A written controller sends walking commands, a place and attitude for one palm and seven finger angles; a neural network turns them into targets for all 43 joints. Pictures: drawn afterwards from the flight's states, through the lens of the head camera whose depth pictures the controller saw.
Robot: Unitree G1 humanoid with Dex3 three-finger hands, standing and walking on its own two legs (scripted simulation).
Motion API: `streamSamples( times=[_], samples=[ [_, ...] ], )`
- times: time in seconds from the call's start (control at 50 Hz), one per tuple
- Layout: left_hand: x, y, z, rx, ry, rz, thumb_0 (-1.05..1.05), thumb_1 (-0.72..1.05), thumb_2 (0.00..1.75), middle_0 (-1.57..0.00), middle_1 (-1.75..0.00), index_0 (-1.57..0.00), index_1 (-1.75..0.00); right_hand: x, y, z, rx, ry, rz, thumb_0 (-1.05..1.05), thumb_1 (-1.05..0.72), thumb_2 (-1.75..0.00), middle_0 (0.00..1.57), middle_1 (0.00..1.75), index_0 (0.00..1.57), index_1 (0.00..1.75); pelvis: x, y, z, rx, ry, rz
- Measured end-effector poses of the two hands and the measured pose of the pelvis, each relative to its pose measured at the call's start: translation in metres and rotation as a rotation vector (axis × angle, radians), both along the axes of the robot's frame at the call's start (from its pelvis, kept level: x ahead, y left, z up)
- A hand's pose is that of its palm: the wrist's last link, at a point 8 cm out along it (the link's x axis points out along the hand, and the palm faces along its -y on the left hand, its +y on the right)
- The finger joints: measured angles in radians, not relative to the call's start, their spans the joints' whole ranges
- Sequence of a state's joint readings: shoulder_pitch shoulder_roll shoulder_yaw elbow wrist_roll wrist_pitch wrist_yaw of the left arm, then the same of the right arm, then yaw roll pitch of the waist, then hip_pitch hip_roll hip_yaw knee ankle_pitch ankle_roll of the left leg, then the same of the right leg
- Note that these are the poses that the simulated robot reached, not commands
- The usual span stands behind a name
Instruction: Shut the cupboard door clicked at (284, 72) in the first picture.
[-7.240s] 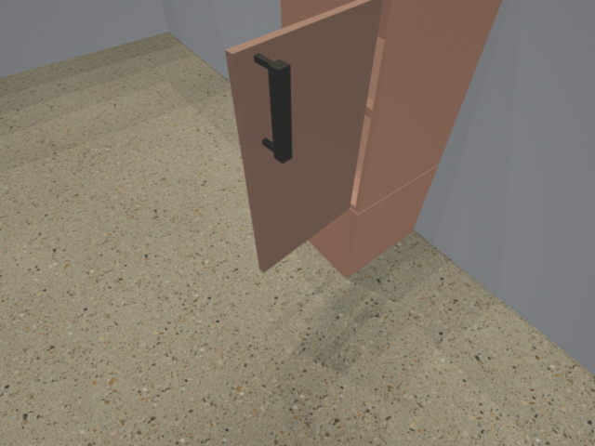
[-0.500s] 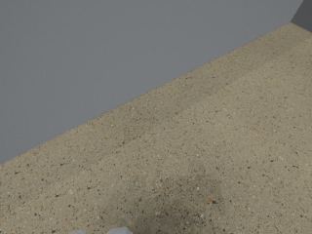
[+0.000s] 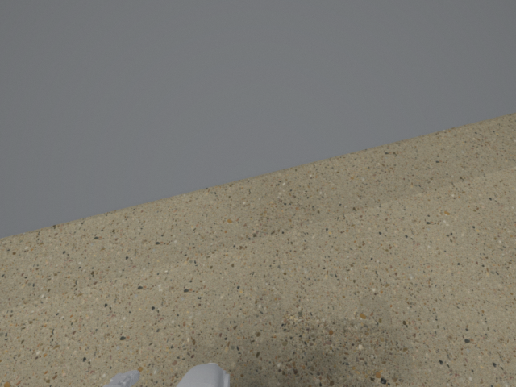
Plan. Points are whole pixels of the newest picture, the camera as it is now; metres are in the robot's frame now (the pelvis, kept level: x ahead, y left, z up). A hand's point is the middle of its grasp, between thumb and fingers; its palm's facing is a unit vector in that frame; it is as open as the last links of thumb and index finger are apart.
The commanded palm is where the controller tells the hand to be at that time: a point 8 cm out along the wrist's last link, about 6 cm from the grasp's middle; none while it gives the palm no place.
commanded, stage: walk to a spot facing it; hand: left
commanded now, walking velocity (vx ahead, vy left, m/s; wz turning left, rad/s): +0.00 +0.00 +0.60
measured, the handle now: out of the picture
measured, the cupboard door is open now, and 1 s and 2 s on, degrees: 96 96 96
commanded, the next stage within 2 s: none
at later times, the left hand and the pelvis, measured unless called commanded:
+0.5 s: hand out of the picture +0.07 +0.22 -0.16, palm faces +0.30 -0.91 -0.28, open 7.4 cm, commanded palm none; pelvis +0.03 -0.02 -0.01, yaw +18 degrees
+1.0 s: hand out of the picture +0.02 +0.24 -0.17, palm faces +0.58 -0.78 -0.24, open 7.4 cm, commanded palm none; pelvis +0.06 +0.01 +0.00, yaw +35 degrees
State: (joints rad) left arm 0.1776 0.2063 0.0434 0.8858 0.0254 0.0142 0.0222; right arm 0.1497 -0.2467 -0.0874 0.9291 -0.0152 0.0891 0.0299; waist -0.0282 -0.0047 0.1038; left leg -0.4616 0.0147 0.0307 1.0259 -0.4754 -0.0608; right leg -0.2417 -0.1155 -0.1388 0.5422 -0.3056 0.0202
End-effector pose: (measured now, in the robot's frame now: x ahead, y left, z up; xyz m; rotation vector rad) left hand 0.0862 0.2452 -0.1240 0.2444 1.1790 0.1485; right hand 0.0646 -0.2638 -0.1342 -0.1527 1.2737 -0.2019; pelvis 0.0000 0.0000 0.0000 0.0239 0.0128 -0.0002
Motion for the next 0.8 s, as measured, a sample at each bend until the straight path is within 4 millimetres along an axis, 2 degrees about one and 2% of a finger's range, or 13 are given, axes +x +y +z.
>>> streamSamples(
  times=[0.08, 0.14, 0.2, 0.32, 0.4, 0.44, 0.5, 0.56, 0.62, 0.68, 0.76, 0.8],
  samples=[
    [-0.025, 0.004, -0.011, -0.039, 0.044, 0.066, 0.00, 0.91, 0.89, -0.20, -0.30, -0.20, -0.30, 0.035, 0.012, 0.008, -0.014, -0.033, 0.085, 0.01, -0.91, -0.90, 0.20, 0.30, 0.19, 0.29, 0.005, 0.005, 0.000, 0.008, 0.008, 0.052],
    [-0.045, 0.017, -0.029, -0.064, 0.075, 0.131, 0.00, 0.91, 0.89, -0.21, -0.30, -0.20, -0.30, 0.062, 0.024, 0.005, -0.038, -0.083, 0.158, 0.01, -0.91, -0.90, 0.20, 0.30, 0.19, 0.30, 0.009, 0.015, -0.012, -0.019, 0.018, 0.096],
    [-0.057, 0.028, -0.035, -0.053, 0.118, 0.183, 0.01, 0.91, 0.89, -0.21, -0.30, -0.20, -0.30, 0.078, 0.036, 0.008, -0.050, -0.106, 0.208, 0.01, -0.91, -0.90, 0.20, 0.30, 0.19, 0.30, 0.010, 0.016, -0.014, -0.018, 0.016, 0.127],
    [-0.049, 0.034, -0.018, -0.034, 0.069, 0.255, 0.01, 0.91, 0.89, -0.20, -0.30, -0.19, -0.30, 0.084, 0.044, 0.012, -0.041, -0.063, 0.271, 0.01, -0.91, -0.90, 0.20, 0.30, 0.20, 0.30, 0.017, 0.009, -0.002, -0.040, 0.012, 0.197],
    [-0.035, 0.027, -0.007, -0.012, 0.001, 0.280, 0.01, 0.91, 0.90, -0.20, -0.30, -0.19, -0.30, 0.088, 0.037, 0.004, -0.017, -0.027, 0.294, 0.01, -0.90, -0.90, 0.20, 0.30, 0.20, 0.30, 0.024, -0.003, -0.002, -0.044, 0.008, 0.247],
    [-0.031, 0.023, -0.006, 0.011, -0.038, 0.291, 0.01, 0.91, 0.90, -0.20, -0.30, -0.19, -0.30, 0.095, 0.030, -0.006, -0.002, -0.018, 0.304, 0.01, -0.90, -0.90, 0.20, 0.30, 0.20, 0.30, 0.030, -0.012, -0.008, -0.026, 0.014, 0.274],
    [-0.036, 0.014, -0.003, 0.028, -0.052, 0.320, 0.00, 0.91, 0.89, -0.20, -0.30, -0.20, -0.30, 0.108, 0.024, -0.012, 0.003, -0.004, 0.334, 0.01, -0.90, -0.90, 0.20, 0.30, 0.20, 0.30, 0.031, -0.016, -0.010, -0.025, 0.000, 0.321],
    [-0.049, 0.005, -0.001, 0.012, -0.034, 0.359, 0.00, 0.91, 0.89, -0.20, -0.30, -0.20, -0.30, 0.123, 0.026, -0.006, -0.003, 0.002, 0.368, 0.01, -0.91, -0.90, 0.20, 0.30, 0.20, 0.30, 0.035, -0.016, -0.005, -0.020, -0.009, 0.365],
    [-0.064, -0.002, -0.004, -0.020, -0.006, 0.401, 0.00, 0.91, 0.89, -0.20, -0.30, -0.20, -0.30, 0.141, 0.036, 0.003, -0.006, -0.009, 0.409, 0.01, -0.91, -0.90, 0.20, 0.30, 0.19, 0.30, 0.039, -0.013, 0.000, -0.009, -0.006, 0.403],
    [-0.083, -0.004, -0.014, -0.055, 0.020, 0.450, 0.00, 0.91, 0.89, -0.21, -0.30, -0.20, -0.30, 0.161, 0.055, 0.010, -0.014, -0.035, 0.471, 0.01, -0.91, -0.90, 0.20, 0.30, 0.19, 0.29, 0.041, -0.006, -0.001, -0.007, -0.001, 0.442],
    [-0.112, 0.005, -0.037, -0.090, 0.063, 0.531, 0.00, 0.91, 0.89, -0.21, -0.30, -0.20, -0.30, 0.186, 0.085, 0.007, -0.035, -0.108, 0.560, 0.01, -0.91, -0.90, 0.20, 0.30, 0.19, 0.30, 0.040, 0.009, -0.016, -0.029, 0.003, 0.492],
    [-0.122, 0.011, -0.039, -0.085, 0.096, 0.560, 0.01, 0.91, 0.89, -0.21, -0.30, -0.20, -0.30, 0.191, 0.096, 0.011, -0.040, -0.126, 0.587, 0.01, -0.91, -0.90, 0.20, 0.30, 0.19, 0.30, 0.041, 0.011, -0.015, -0.029, 0.000, 0.505]
  ],
)
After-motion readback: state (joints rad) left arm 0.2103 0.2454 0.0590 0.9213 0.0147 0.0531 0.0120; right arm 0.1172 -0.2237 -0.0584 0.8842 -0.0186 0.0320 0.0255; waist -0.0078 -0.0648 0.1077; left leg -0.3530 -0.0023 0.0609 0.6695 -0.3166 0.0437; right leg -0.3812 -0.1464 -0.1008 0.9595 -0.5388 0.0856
